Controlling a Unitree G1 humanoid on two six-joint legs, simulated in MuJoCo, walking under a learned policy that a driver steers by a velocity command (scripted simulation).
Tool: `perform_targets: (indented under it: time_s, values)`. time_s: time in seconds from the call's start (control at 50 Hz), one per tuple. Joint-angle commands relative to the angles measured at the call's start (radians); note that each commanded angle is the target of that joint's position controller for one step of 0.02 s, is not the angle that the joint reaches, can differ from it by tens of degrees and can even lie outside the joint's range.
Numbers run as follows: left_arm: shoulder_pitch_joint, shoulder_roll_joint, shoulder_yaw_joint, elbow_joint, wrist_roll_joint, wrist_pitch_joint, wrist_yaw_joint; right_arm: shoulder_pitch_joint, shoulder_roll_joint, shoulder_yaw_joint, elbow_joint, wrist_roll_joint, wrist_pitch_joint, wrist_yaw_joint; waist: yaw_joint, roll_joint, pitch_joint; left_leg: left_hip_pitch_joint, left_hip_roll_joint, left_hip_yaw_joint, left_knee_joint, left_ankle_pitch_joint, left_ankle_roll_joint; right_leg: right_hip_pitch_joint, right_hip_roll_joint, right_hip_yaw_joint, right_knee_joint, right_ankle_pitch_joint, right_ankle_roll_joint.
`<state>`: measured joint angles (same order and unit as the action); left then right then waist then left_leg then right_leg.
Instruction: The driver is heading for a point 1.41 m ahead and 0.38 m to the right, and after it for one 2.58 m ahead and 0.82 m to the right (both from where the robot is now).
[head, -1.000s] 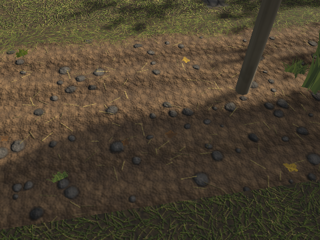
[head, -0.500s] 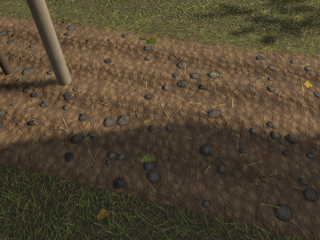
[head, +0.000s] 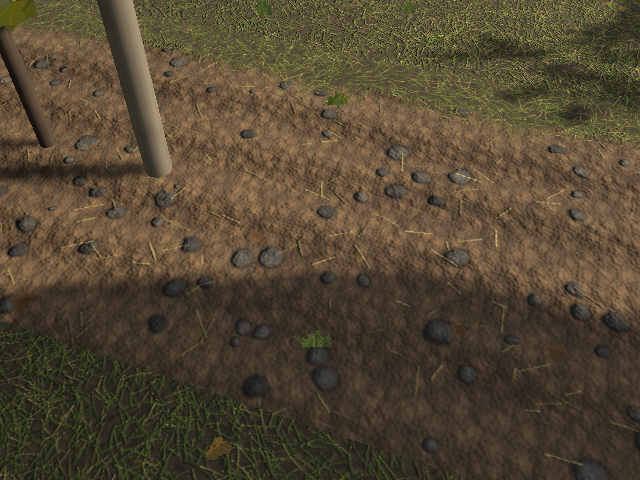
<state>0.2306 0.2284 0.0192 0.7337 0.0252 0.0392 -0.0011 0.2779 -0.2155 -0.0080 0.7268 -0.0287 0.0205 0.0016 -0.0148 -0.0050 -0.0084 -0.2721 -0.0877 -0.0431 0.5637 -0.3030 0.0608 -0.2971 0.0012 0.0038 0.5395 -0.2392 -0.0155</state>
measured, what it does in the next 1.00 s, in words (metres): walks ahead: right foot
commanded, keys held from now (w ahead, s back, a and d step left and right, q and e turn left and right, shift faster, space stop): no key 0.08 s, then w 0.78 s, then no key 0.14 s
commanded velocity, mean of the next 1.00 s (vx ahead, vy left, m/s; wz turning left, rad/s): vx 0.32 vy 0.00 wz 0.02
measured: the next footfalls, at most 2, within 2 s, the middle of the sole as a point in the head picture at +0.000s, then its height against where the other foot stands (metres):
right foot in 0.68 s outside the picture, level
left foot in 1.18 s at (322, 443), level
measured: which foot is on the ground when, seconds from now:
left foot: down 0.00-0.68, up 0.70-1.00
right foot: down 0.00-0.32, up 0.34-0.66, down 0.68-1.00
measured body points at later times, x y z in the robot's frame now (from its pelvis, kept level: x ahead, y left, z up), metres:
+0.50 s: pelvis +0.12 -0.02 +0.01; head +0.14 -0.01 +0.45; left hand +0.25 +0.23 -0.12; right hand +0.06 -0.27 -0.13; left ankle +0.01 +0.08 -0.73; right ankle +0.15 -0.13 -0.67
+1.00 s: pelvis +0.37 -0.08 +0.02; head +0.39 -0.09 +0.46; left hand +0.34 +0.16 -0.12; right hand +0.48 -0.32 -0.12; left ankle +0.49 +0.07 -0.67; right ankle +0.34 -0.14 -0.73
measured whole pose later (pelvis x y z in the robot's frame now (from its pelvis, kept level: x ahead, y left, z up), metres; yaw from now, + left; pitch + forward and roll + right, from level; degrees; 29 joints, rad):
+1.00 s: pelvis +0.37 -0.08 +0.02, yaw +0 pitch -1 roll +0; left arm 0.42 0.18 0.04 0.99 0.01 -0.08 -0.01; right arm 0.14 -0.22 -0.04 0.93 -0.03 -0.04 0.02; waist 0.02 0.04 0.05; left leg -0.63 0.08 0.01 0.88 -0.10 0.04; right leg -0.07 0.09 -0.06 0.28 -0.20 -0.10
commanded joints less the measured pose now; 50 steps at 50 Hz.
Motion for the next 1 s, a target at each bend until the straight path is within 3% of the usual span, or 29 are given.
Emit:
perform_targets:
  time_s: [0.02,0.04,0.06,0.1,0.14,0.2,0.24,0.28,0.3,0.32,0.34,0.36,0.38,0.4,0.46,0.5,0.58,0.62,0.66,0.68,0.7,0.72,0.74,0.76,0.8,0.84,0.92,0.96,1.0]
  values:
    - [-0.003,0.162,0.032,-0.046,0.006,-0.043,0.015,0.054,-0.046,-0.008,-0.058,0.011,-0.034,0.009,-0.044,-0.140,-0.035,-0.119,0.106,-0.114,-0.147,0.113,0.004,0.227,-0.202,0.227,-0.125,0.264,-0.063]
    - [-0.016,0.094,0.019,-0.042,-0.013,-0.044,0.007,0.026,-0.082,-0.015,-0.024,0.001,-0.029,0.008,-0.012,-0.089,-0.044,0.010,0.109,-0.107,-0.172,0.103,-0.013,0.144,-0.184,0.197,-0.130,0.210,-0.064]
    - [-0.015,0.082,0.016,-0.040,-0.014,-0.048,-0.001,0.006,-0.101,-0.025,-0.013,0.002,-0.026,0.009,0.008,-0.063,-0.005,0.013,0.112,-0.121,-0.167,0.138,-0.012,0.129,-0.136,0.148,-0.118,0.181,-0.038]
    - [0.024,0.088,0.020,-0.013,-0.010,-0.050,0.002,0.006,-0.096,-0.028,0.008,0.001,-0.025,0.012,0.023,-0.079,-0.023,0.041,0.110,-0.106,-0.142,0.125,-0.005,0.143,-0.099,0.119,-0.131,0.079,-0.023]
    - [0.035,0.116,0.037,0.000,-0.003,-0.042,0.001,0.019,-0.087,-0.030,0.021,-0.005,-0.023,0.013,0.023,-0.103,0.011,-0.008,0.058,-0.048,-0.071,-0.067,0.014,0.124,-0.085,0.140,-0.148,-0.237,-0.051]
    - [0.101,0.153,0.053,0.017,-0.001,-0.037,0.000,-0.020,-0.070,-0.029,0.006,-0.018,-0.033,0.023,0.049,-0.144,0.125,-0.179,0.024,0.052,0.082,-0.183,0.039,0.100,-0.213,0.356,-0.276,-0.587,-0.167]
    - [0.110,0.158,0.060,0.028,-0.006,-0.043,-0.002,-0.055,-0.051,-0.023,-0.003,-0.019,-0.050,0.029,0.049,-0.116,0.163,-0.160,0.048,0.079,0.052,-0.132,0.050,0.055,-0.258,0.424,-0.312,-0.581,-0.208]
    - [0.029,0.144,0.063,0.018,-0.010,-0.052,-0.005,0.033,-0.037,-0.020,0.037,-0.008,-0.070,0.031,-0.018,-0.116,0.138,0.058,0.042,0.073,-0.059,-0.079,0.072,-0.066,-0.197,0.328,-0.277,-0.473,-0.173]
    - [-0.036,0.120,0.059,0.000,-0.009,-0.060,-0.005,0.111,-0.057,-0.027,0.069,-0.005,-0.080,0.028,-0.066,-0.083,0.125,0.152,0.062,0.019,-0.102,-0.103,0.084,-0.112,-0.142,0.249,-0.205,-0.397,-0.141]
    - [-0.081,0.072,0.047,-0.027,-0.012,-0.075,-0.010,0.190,-0.116,-0.043,0.098,-0.008,-0.092,0.016,-0.094,0.054,0.120,0.276,0.164,-0.175,-0.195,-0.208,0.115,-0.222,-0.052,0.132,-0.026,-0.271,-0.101]
    - [-0.110,0.051,0.045,-0.052,-0.005,-0.094,-0.014,0.295,-0.201,-0.069,0.141,-0.005,-0.095,0.004,-0.118,0.217,0.123,0.424,0.334,-0.446,-0.306,-0.231,0.176,-0.400,0.053,-0.027,0.218,-0.202,-0.067]
    - [-0.150,0.101,0.059,-0.063,0.014,-0.099,-0.013,0.339,-0.215,-0.076,0.166,-0.008,-0.090,-0.004,-0.132,0.180,0.174,0.484,0.440,-0.545,-0.316,-0.036,0.226,-0.574,0.036,-0.037,0.349,-0.297,-0.069]
    - [-0.157,0.110,0.065,-0.057,0.021,-0.098,-0.014,0.351,-0.186,-0.068,0.175,-0.014,-0.087,-0.009,-0.122,0.085,0.156,0.528,0.441,-0.509,-0.275,0.108,0.240,-0.632,0.008,-0.004,0.447,-0.309,-0.070]
    - [-0.135,0.085,0.060,-0.045,0.017,-0.095,-0.018,0.335,-0.166,-0.062,0.180,-0.015,-0.084,-0.010,-0.098,0.067,0.124,0.543,0.413,-0.445,-0.255,0.187,0.226,-0.645,-0.016,0.009,0.503,-0.265,-0.068]
    - [-0.123,0.052,0.048,-0.033,0.013,-0.081,-0.046,0.243,-0.125,-0.046,0.185,-0.001,-0.083,-0.004,-0.035,0.115,0.089,0.409,0.316,-0.270,-0.298,0.326,0.174,-0.537,-0.035,-0.021,0.524,-0.130,-0.049]
    - [-0.177,0.040,0.038,-0.049,0.014,-0.074,-0.058,0.213,-0.112,-0.040,0.196,0.010,-0.084,-0.005,-0.019,0.117,0.127,0.281,0.275,-0.170,-0.341,0.383,0.150,-0.446,-0.038,-0.049,0.416,-0.031,-0.029]
    - [-0.260,0.028,0.022,-0.070,0.002,-0.068,-0.054,0.218,-0.150,-0.044,0.233,0.019,-0.094,-0.009,-0.022,0.129,0.136,0.164,0.276,-0.090,-0.388,0.441,0.116,-0.197,-0.006,-0.085,0.176,0.103,-0.043]
    - [-0.189,0.062,0.037,-0.044,0.001,-0.073,-0.038,0.200,-0.170,-0.048,0.245,0.022,-0.099,-0.008,0.024,0.131,0.109,0.176,0.290,-0.061,-0.312,0.630,0.094,-0.061,0.025,-0.092,0.124,0.103,-0.070]
    - [0.047,0.102,0.060,0.048,0.007,-0.081,-0.016,0.198,-0.192,-0.054,0.260,0.020,-0.098,-0.009,0.129,0.071,-0.011,0.148,0.233,0.014,0.005,0.789,0.067,0.225,0.078,-0.116,0.039,0.071,-0.097]
    - [0.194,0.152,0.077,0.090,0.024,-0.093,-0.006,0.207,-0.170,-0.049,0.259,0.015,-0.098,-0.007,0.186,0.026,-0.090,-0.012,0.183,0.046,0.270,0.586,0.055,0.431,-0.033,0.009,0.012,-0.026,-0.126]
    - [0.275,0.265,0.095,0.098,0.042,-0.099,-0.001,0.294,-0.024,-0.022,0.227,0.031,-0.097,0.002,0.132,-0.227,-0.238,-0.251,0.046,0.083,0.653,-0.128,0.013,0.607,-0.368,0.545,-0.140,-0.308,-0.216]
    - [0.265,0.255,0.095,0.113,-0.005,-0.083,-0.009,0.266,-0.122,-0.048,0.233,0.011,-0.100,0.011,0.145,-0.195,-0.238,-0.364,0.015,-0.035,0.748,-0.191,0.033,0.552,-0.382,0.831,-0.323,-0.453,-0.261]
    - [0.141,0.201,0.080,0.107,-0.002,-0.082,-0.008,0.183,-0.133,-0.057,0.209,0.007,-0.096,0.010,0.080,-0.147,-0.046,-0.450,0.081,-0.023,0.786,-0.124,0.046,0.425,-0.366,0.694,-0.318,-0.508,-0.244]
    - [0.056,0.133,0.066,0.095,-0.008,-0.091,-0.015,0.113,-0.123,-0.053,0.195,0.001,-0.098,0.014,0.060,-0.058,0.053,-0.417,0.129,-0.009,0.721,-0.026,0.049,0.260,-0.318,0.536,-0.326,-0.342,-0.220]
    - [0.009,0.087,0.055,0.113,-0.007,-0.109,-0.016,0.138,-0.084,-0.049,0.213,-0.013,-0.084,0.018,-0.011,-0.075,0.066,-0.271,0.177,-0.010,0.611,0.032,0.033,0.093,-0.228,0.340,-0.350,-0.072,-0.178]
    - [0.054,0.068,0.050,0.142,-0.007,-0.127,-0.017,0.147,-0.060,-0.045,0.227,-0.014,-0.068,0.025,-0.028,-0.073,0.039,-0.222,0.175,0.006,0.588,0.050,0.020,0.062,-0.209,0.263,-0.367,0.088,-0.192]
    - [0.135,0.066,0.043,0.191,-0.014,-0.139,-0.009,-0.003,-0.052,-0.045,0.195,-0.007,-0.058,0.021,-0.023,-0.039,0.084,-0.321,0.180,0.042,0.450,0.155,-0.020,0.100,-0.197,0.136,-0.379,0.450,-0.199]
    - [0.166,0.056,0.033,0.209,-0.013,-0.136,-0.004,-0.062,-0.030,-0.037,0.185,-0.004,-0.060,0.020,-0.016,-0.038,0.078,-0.310,0.162,0.072,0.337,0.209,-0.034,0.127,-0.165,0.057,-0.333,0.675,-0.180]
    - [0.189,0.055,0.026,0.225,-0.015,-0.133,0.002,-0.120,-0.006,-0.025,0.178,0.004,-0.062,0.019,0.004,-0.061,0.061,-0.251,0.134,0.100,0.216,0.277,-0.035,0.135,-0.140,0.008,-0.298,0.759,-0.150]
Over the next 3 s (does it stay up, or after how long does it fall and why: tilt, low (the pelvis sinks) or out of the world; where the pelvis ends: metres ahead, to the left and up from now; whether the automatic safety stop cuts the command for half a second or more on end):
stays up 0.74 -0.21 0.01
